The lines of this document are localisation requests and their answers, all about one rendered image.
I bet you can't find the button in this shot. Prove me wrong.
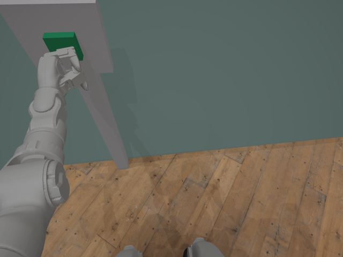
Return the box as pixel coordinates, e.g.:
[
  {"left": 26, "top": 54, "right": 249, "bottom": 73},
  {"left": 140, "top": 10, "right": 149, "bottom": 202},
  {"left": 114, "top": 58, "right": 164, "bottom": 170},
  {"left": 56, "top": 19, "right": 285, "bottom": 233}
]
[{"left": 43, "top": 32, "right": 84, "bottom": 61}]

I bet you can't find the panel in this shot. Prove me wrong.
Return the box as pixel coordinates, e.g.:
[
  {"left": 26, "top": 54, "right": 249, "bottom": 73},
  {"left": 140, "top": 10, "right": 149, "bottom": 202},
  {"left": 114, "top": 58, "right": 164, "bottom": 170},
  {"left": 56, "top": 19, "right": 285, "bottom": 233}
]
[{"left": 0, "top": 0, "right": 129, "bottom": 170}]

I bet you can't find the robot left forearm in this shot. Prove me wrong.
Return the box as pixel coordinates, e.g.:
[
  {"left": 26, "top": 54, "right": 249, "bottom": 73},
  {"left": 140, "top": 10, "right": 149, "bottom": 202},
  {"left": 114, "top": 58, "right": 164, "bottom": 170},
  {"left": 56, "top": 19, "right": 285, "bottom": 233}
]
[{"left": 4, "top": 87, "right": 68, "bottom": 167}]

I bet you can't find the left robot upper arm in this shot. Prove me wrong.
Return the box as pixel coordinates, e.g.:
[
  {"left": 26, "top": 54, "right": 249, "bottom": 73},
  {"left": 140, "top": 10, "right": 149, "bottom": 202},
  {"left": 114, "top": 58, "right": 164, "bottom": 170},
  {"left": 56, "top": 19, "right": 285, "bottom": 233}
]
[{"left": 0, "top": 159, "right": 70, "bottom": 257}]

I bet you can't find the left robot hand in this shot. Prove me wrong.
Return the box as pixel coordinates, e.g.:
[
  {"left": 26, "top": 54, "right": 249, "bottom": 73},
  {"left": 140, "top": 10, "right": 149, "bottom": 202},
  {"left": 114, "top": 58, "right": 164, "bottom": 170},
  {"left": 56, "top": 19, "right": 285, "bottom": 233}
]
[{"left": 37, "top": 47, "right": 89, "bottom": 98}]

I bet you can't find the left robot shin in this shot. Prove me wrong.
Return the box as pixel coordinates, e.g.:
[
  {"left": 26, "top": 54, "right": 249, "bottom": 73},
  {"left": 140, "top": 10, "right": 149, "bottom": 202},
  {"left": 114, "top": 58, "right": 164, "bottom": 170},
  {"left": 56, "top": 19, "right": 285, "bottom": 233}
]
[{"left": 124, "top": 245, "right": 136, "bottom": 250}]

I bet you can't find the robot shin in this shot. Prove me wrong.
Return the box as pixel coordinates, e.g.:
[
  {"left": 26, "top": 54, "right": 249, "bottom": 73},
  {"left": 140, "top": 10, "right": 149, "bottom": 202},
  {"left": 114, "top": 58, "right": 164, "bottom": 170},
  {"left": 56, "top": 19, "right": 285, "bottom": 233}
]
[
  {"left": 192, "top": 238, "right": 205, "bottom": 244},
  {"left": 124, "top": 245, "right": 136, "bottom": 250}
]

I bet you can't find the right robot shin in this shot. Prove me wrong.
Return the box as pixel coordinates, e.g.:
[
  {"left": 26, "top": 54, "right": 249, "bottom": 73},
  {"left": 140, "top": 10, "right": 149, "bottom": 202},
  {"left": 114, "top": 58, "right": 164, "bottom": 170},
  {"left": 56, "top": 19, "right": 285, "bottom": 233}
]
[{"left": 192, "top": 238, "right": 205, "bottom": 244}]

